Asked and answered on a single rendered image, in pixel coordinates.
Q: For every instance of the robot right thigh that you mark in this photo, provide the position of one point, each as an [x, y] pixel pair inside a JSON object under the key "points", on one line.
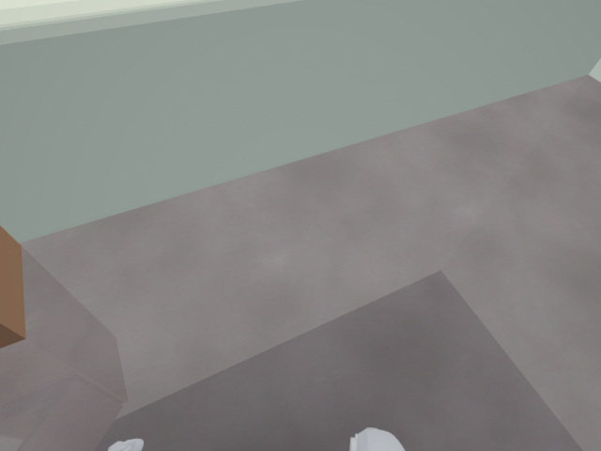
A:
{"points": [[375, 440]]}

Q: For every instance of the cupboard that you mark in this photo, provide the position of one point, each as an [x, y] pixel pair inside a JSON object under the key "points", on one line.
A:
{"points": [[12, 321]]}

